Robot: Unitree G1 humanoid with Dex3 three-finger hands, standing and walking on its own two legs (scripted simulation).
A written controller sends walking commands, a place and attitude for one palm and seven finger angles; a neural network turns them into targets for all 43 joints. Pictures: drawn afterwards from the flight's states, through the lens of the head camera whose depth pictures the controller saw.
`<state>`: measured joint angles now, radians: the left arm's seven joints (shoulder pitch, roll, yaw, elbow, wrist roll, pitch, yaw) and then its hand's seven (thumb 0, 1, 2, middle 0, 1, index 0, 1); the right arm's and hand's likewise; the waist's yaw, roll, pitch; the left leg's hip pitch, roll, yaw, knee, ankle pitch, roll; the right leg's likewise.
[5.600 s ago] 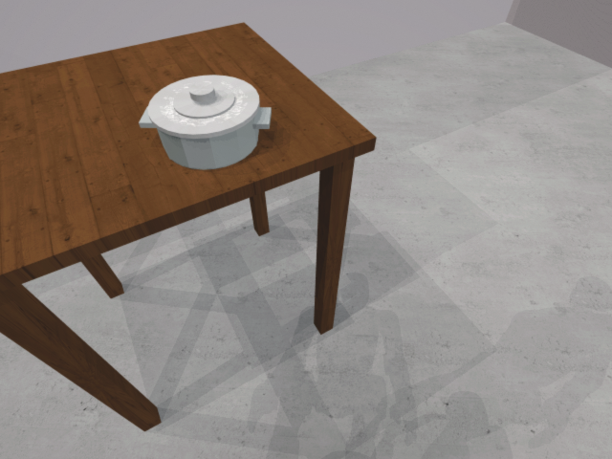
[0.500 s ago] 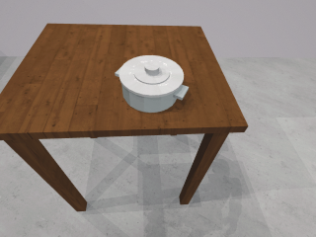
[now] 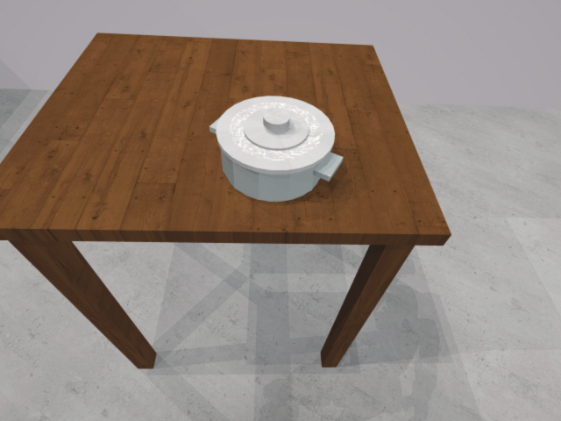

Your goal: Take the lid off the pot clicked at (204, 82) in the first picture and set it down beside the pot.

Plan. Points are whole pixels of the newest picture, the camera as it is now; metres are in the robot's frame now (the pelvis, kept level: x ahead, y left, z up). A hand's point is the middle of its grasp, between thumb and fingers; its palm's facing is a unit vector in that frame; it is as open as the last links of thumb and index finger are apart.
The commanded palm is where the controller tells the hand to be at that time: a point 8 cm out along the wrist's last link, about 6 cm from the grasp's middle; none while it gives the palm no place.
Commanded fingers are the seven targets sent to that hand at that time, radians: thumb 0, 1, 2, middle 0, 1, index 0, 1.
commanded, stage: shuffle to correct the standing spot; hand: left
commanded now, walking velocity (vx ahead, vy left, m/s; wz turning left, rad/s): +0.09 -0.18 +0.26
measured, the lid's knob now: (276, 119) +0.51 +0.04 +0.16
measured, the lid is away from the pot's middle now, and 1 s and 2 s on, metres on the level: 0.00 0.00 0.00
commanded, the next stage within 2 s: come to a stop and stand still in 0.52 s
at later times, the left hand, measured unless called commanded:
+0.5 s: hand out of the picture +0.11 +0.14 -0.16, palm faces +0.10 -0.98 -0.16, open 7.4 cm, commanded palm none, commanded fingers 0.00 0.90 0.90 -0.20 -0.30 -0.20 -0.30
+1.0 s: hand out of the picture +0.11 +0.06 -0.18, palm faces +0.13 -0.97 -0.20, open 7.3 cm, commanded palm none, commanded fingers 0.00 0.90 0.90 -0.20 -0.30 -0.20 -0.30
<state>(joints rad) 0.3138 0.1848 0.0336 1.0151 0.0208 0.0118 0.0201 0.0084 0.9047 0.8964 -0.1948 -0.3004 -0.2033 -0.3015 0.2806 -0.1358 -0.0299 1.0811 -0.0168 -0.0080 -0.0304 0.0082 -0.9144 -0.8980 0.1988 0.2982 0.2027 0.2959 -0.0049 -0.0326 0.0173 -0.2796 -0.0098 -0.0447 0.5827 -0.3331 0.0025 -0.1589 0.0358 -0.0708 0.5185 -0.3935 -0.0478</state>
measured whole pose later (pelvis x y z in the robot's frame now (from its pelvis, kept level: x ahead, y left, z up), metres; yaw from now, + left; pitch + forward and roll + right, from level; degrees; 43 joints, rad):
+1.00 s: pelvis +0.07 -0.12 +0.00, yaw +4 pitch -1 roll +0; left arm 0.22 0.19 0.04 0.95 0.01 0.05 0.04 0.01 0.91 0.90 -0.20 -0.30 -0.21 -0.30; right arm 0.18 -0.13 -0.03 0.95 -0.02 0.02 -0.02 0.01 -0.91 -0.90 0.20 0.30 0.20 0.30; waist 0.02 -0.05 0.09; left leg -0.29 -0.04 0.07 0.53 -0.23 0.08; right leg -0.31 -0.01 -0.01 0.78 -0.49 -0.01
